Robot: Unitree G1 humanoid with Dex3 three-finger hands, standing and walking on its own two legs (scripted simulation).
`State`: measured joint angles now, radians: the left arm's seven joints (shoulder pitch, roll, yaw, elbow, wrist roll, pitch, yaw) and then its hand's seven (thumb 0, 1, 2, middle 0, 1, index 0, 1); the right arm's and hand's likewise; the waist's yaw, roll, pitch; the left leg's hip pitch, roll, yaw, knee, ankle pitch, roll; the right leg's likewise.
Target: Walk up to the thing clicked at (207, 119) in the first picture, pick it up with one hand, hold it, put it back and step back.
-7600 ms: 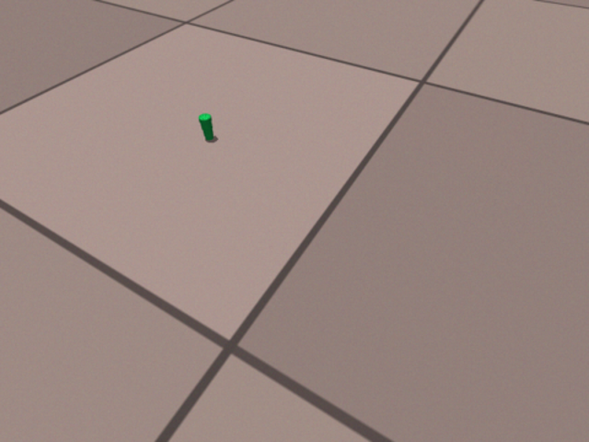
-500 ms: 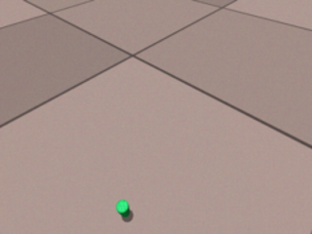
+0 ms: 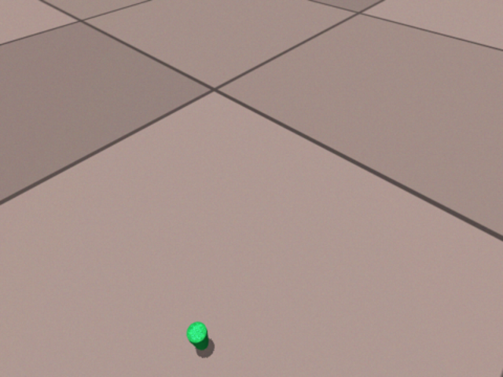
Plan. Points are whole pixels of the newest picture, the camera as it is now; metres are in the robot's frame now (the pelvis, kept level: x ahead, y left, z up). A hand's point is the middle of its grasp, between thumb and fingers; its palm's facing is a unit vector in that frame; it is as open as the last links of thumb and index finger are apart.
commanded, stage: stand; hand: left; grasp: from the side
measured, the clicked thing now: (199, 338) +0.38 +0.24 -0.71
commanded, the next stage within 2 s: go down in 0.70 s
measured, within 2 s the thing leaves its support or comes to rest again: neither
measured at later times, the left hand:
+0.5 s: hand out of the picture +0.08 +0.26 -0.16, palm faces -0.03 -0.94 -0.34, open 7.4 cm
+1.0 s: hand out of the picture +0.14 +0.26 -0.16, palm faces +0.05 -0.94 -0.32, open 9.9 cm
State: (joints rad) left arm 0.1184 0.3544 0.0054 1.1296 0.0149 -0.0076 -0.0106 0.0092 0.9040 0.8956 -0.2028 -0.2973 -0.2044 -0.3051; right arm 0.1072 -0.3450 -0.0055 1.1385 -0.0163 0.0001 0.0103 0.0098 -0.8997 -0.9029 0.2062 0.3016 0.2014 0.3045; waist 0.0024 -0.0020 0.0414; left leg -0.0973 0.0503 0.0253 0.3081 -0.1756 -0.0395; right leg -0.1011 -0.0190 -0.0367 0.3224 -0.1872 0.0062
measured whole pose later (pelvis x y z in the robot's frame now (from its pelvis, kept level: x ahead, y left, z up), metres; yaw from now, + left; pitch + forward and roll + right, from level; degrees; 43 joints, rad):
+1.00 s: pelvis -0.01 +0.00 -0.01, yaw +1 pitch +5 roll +0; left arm -0.05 0.34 0.15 1.08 0.07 -0.01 -0.03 0.01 0.61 0.60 -0.11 -0.14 -0.12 -0.14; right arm 0.20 -0.27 -0.02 0.85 0.02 -0.04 -0.02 0.01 -0.95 -0.92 0.20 0.30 0.20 0.30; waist -0.01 -0.02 0.02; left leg -0.35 0.04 0.01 0.52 -0.26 -0.03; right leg -0.34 -0.03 -0.04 0.53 -0.27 0.01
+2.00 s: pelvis -0.03 +0.02 -0.13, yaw +0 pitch +21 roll -3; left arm 0.17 0.40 0.36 0.53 -0.03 0.09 -0.16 0.00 -0.58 0.01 -0.09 -0.05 -0.09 -0.06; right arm 0.21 -0.24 0.00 0.56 -0.01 -0.22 -0.08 0.01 -0.90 -0.90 0.21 0.30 0.20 0.31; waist -0.03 -0.01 -0.15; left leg -1.11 0.05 -0.04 1.31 -0.57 -0.02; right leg -1.06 -0.04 -0.06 1.26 -0.56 0.02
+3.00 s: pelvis -0.09 +0.02 -0.35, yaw -4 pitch +33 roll -6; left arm -0.48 0.80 0.79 1.03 -0.16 -0.38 -0.63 -0.01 -0.48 0.05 -0.05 -0.05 -0.05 -0.06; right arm 0.11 -0.34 0.07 0.68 -0.04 -0.18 -0.03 0.01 -0.91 -0.91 0.21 0.30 0.20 0.30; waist -0.06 -0.03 -0.13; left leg -2.00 0.04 -0.12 2.10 -0.69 -0.02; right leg -1.93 -0.03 -0.06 2.03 -0.67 0.02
